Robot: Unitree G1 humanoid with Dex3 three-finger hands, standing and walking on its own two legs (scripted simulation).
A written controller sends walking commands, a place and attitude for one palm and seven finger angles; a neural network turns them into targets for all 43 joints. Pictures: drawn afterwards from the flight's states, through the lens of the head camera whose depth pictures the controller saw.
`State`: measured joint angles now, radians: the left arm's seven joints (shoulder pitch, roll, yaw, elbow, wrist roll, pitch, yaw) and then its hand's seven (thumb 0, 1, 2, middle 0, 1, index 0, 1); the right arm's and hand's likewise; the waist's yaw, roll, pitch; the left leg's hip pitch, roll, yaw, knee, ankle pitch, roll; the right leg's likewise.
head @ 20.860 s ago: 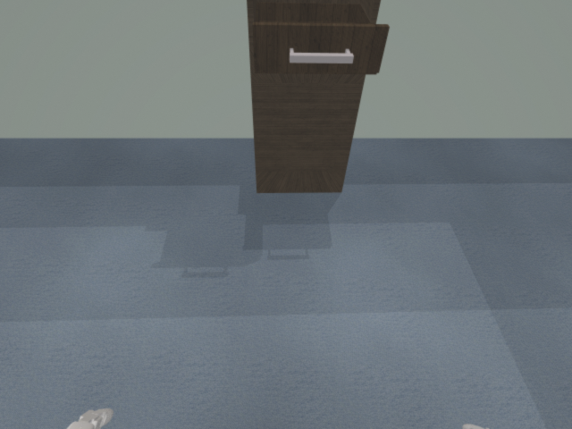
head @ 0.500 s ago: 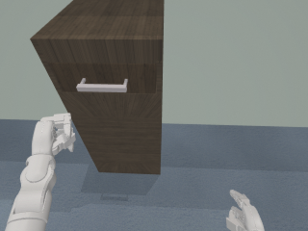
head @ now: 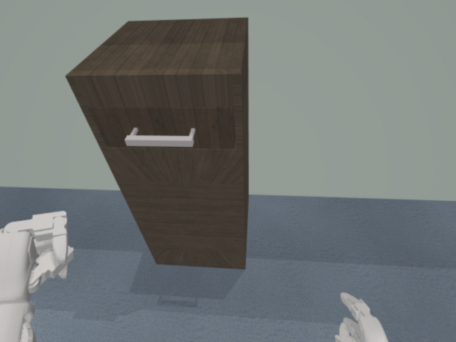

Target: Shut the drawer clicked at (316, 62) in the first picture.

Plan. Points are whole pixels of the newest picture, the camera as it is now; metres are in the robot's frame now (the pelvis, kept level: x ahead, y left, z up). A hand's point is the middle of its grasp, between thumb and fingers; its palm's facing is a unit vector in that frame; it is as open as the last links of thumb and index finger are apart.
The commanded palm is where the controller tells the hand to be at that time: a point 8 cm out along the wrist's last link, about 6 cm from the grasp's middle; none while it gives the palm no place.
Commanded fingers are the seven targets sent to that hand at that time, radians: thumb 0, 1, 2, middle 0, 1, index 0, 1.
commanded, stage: draw the hand back to the body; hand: left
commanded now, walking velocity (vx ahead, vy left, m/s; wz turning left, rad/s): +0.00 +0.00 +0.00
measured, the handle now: (161, 136) +0.60 +0.26 +0.03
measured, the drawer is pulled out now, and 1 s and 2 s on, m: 0.00 0.00 0.00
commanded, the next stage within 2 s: step back with the hand held close in 0.18 s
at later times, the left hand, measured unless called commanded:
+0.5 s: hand (63, 245) +0.19 +0.25 +0.16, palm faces +0.36 -0.81 -0.47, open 3.3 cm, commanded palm +0.12 +0.29 +0.17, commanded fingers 0.00 0.90 0.90 -1.40 -1.60 -1.40 -1.60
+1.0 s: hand (13, 306) +0.11 +0.27 +0.15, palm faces +0.38 -0.78 -0.49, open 3.3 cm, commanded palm +0.06 +0.31 +0.17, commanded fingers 0.00 0.90 0.90 -1.40 -1.60 -1.40 -1.60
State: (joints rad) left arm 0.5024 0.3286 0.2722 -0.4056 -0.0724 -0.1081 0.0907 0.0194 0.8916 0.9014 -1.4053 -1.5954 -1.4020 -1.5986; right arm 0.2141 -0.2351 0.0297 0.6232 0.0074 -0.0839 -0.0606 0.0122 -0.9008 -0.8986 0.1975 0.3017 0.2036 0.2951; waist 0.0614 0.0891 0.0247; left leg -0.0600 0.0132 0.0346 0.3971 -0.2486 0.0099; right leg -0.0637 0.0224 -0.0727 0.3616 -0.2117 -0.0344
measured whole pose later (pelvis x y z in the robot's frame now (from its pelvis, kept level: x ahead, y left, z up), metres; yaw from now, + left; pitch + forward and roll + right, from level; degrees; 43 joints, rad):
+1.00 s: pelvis -0.07 +0.03 -0.02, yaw +0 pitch +0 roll -1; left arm 0.61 0.37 0.37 -0.56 -0.01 -0.21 0.12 0.02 0.89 0.90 -1.41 -1.60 -1.40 -1.60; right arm 0.18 -0.21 0.01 0.52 0.01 -0.04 -0.08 0.01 -0.90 -0.90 0.20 0.30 0.21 0.30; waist 0.02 0.02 0.02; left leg -0.36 -0.03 0.05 0.58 -0.22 0.06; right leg -0.37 -0.03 -0.06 0.55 -0.18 0.00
